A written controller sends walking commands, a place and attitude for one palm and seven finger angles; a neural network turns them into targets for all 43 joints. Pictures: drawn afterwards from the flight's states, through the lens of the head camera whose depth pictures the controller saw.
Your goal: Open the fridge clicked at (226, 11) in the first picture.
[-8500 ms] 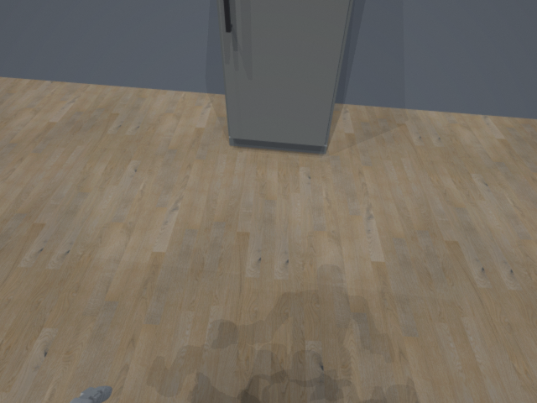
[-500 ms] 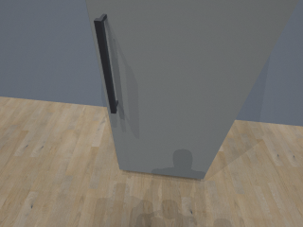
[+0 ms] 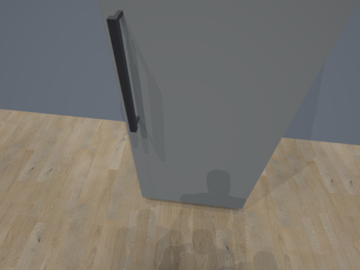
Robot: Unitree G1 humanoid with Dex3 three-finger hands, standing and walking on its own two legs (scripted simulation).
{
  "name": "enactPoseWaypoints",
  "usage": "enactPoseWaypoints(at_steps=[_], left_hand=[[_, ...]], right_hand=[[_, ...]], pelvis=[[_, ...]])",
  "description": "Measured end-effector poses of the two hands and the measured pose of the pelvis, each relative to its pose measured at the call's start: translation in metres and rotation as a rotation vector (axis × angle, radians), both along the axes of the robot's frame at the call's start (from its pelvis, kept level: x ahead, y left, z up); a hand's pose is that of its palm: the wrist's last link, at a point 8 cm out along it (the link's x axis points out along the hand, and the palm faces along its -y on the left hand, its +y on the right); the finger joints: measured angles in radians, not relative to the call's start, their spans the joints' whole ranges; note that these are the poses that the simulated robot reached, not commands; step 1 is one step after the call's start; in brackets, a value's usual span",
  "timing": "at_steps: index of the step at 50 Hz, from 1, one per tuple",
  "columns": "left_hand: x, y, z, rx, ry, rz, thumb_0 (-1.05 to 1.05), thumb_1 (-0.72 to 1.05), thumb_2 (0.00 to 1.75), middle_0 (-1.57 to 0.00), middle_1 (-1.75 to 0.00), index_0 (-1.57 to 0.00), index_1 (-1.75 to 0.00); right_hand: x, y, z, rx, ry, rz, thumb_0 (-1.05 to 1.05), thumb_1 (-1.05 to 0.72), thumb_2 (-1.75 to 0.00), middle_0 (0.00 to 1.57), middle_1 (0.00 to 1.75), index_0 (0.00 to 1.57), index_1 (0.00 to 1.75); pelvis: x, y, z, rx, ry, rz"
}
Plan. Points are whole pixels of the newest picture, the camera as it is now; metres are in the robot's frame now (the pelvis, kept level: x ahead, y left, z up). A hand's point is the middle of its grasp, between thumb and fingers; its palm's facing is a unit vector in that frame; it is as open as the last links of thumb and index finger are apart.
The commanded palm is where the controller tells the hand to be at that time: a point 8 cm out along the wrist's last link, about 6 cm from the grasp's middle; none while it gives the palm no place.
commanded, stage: look again from close up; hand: left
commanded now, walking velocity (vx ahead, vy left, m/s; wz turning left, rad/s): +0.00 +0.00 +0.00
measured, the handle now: (127, 81) +0.57 +0.19 +0.12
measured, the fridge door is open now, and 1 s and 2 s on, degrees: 0 0 0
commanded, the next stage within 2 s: shuffle to correct the standing spot in 1.56 s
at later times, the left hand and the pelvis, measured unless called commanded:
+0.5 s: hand out of the picture +0.00 +0.15 -0.18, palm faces +0.06 -0.99 -0.16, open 7.4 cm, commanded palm none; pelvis +0.01 -0.01 +0.00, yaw +0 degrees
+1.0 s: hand out of the picture -0.01 +0.16 -0.18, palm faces +0.06 -0.99 -0.16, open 7.4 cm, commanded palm none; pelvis +0.01 +0.00 +0.00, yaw +0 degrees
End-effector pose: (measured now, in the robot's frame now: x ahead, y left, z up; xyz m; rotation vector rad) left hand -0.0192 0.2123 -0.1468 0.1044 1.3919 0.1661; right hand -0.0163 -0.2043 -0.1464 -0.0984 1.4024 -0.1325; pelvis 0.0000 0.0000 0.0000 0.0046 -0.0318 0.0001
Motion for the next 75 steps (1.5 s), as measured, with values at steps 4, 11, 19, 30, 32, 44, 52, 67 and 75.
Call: enactPoseWaypoints(at_steps=[4, 11, 19, 30, 32, 44, 52, 67, 75], left_hand=[[0.004, -0.001, 0.001, 0.001, -0.008, -0.001, 0.0, 0.91, 0.9, -0.2, -0.3, -0.2, -0.3], [0.009, -0.004, 0.0, -0.001, -0.019, -0.003, 0.0, 0.91, 0.9, -0.2, -0.3, -0.2, -0.3], [0.01, -0.008, -0.001, -0.011, -0.012, -0.003, 0.0, 0.91, 0.9, -0.2, -0.3, -0.2, -0.3], [0.009, -0.008, -0.001, -0.011, -0.007, 0.004, 0.0, 0.91, 0.9, -0.2, -0.3, -0.2, -0.3], [0.009, -0.008, -0.001, -0.01, -0.006, 0.004, 0.0, 0.91, 0.9, -0.2, -0.3, -0.2, -0.3], [0.006, -0.006, -0.002, -0.014, 0.007, 0.006, 0.0, 0.91, 0.9, -0.2, -0.3, -0.2, -0.3], [0.006, -0.005, -0.002, -0.015, 0.007, 0.007, 0.0, 0.91, 0.9, -0.2, -0.3, -0.2, -0.3], [0.007, -0.003, -0.002, -0.02, 0.022, 0.009, 0.0, 0.91, 0.9, -0.2, -0.3, -0.2, -0.3], [0.01, -0.003, -0.002, -0.016, 0.023, 0.011, 0.0, 0.91, 0.9, -0.2, -0.3, -0.2, -0.3]], right_hand=[[0.003, -0.001, 0.0, 0.001, -0.003, 0.004, 0.01, -0.91, -0.9, 0.2, 0.3, 0.2, 0.3], [0.007, -0.005, 0.0, -0.003, -0.006, 0.005, 0.01, -0.92, -0.9, 0.2, 0.3, 0.2, 0.3], [0.007, -0.007, 0.002, -0.008, 0.001, 0.006, 0.01, -0.92, -0.9, 0.2, 0.3, 0.2, 0.3], [0.009, -0.006, 0.002, -0.007, 0.004, 0.009, 0.01, -0.92, -0.9, 0.2, 0.3, 0.2, 0.3], [0.01, -0.006, 0.002, -0.008, 0.004, 0.009, 0.01, -0.92, -0.9, 0.2, 0.3, 0.2, 0.3], [0.009, -0.004, 0.003, -0.008, 0.01, 0.009, 0.01, -0.92, -0.9, 0.2, 0.3, 0.2, 0.3], [0.011, -0.002, 0.003, -0.011, 0.01, 0.01, 0.01, -0.92, -0.9, 0.2, 0.3, 0.2, 0.3], [0.012, 0.0, 0.004, -0.011, 0.019, 0.012, 0.01, -0.92, -0.9, 0.2, 0.3, 0.2, 0.3], [0.016, 0.0, 0.004, -0.012, 0.019, 0.014, 0.01, -0.92, -0.9, 0.2, 0.3, 0.2, 0.3]], pelvis=[[0.001, -0.001, 0.0, 0.001, -0.001, 0.001], [0.003, -0.003, 0.001, 0.001, -0.004, 0.0], [0.005, -0.006, 0.001, 0.0, 0.0, 0.001], [0.007, -0.006, 0.001, -0.001, -0.003, 0.003], [0.008, -0.006, 0.001, -0.002, -0.004, 0.003], [0.009, -0.004, 0.001, -0.003, 0.0, 0.003], [0.01, -0.003, 0.001, -0.003, -0.002, 0.004], [0.013, 0.0, 0.001, -0.003, 0.007, 0.005], [0.016, 0.0, 0.002, -0.003, 0.008, 0.006]])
